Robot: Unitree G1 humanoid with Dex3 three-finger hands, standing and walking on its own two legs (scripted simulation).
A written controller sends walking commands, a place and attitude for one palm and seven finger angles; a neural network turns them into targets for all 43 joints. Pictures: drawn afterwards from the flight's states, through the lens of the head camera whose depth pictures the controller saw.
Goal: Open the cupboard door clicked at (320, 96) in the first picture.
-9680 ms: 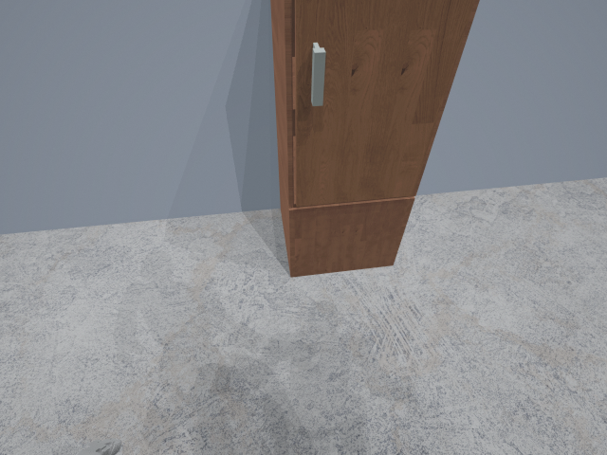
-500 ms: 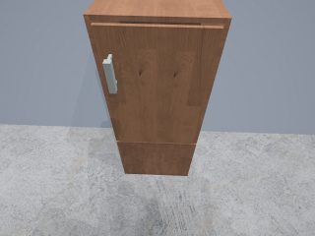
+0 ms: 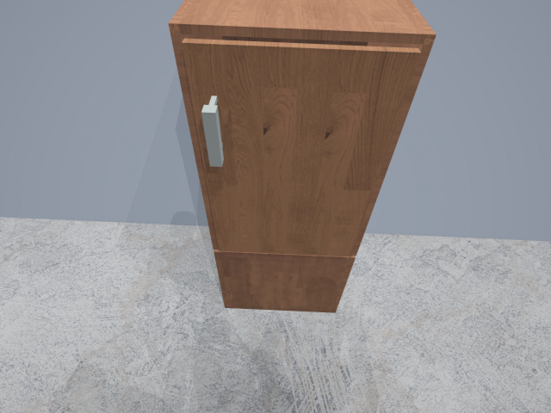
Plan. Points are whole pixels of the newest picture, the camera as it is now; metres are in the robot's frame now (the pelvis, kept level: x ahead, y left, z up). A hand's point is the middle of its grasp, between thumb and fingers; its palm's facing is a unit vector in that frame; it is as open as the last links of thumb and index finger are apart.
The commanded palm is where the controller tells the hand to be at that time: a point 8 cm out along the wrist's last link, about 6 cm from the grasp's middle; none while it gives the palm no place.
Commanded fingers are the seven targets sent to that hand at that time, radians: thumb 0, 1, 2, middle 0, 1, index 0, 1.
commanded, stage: look again from close up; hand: left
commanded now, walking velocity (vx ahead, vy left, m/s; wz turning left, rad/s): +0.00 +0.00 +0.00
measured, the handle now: (215, 131) +0.58 +0.16 +0.10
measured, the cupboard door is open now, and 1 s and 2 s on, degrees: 0 0 0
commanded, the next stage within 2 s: raise the hand with hooked fingers in 0.16 s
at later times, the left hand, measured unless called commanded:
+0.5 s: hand (136, 353) +0.20 +0.21 +0.00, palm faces +0.19 -0.98 -0.07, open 7.8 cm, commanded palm +0.12 +0.26 -0.04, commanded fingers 0.00 0.60 0.77 -0.22 -0.50 -0.22 -0.50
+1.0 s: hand (110, 359) +0.18 +0.23 +0.01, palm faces +0.01 -1.00 -0.04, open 10.5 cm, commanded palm +0.15 +0.28 +0.02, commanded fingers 0.00 0.01 0.52 -0.26 -0.87 -0.26 -0.87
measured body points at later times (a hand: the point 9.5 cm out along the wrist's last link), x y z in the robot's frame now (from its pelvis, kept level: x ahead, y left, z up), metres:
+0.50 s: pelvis -0.02 -0.01 -0.02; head +0.00 +0.00 +0.43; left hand +0.18 +0.26 +0.01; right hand +0.13 -0.25 -0.11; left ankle +0.01 +0.10 -0.73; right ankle -0.04 -0.13 -0.73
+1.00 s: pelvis -0.05 -0.03 -0.05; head -0.01 -0.02 +0.40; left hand +0.18 +0.29 +0.02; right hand +0.11 -0.26 -0.13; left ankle +0.01 +0.10 -0.73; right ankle -0.04 -0.13 -0.73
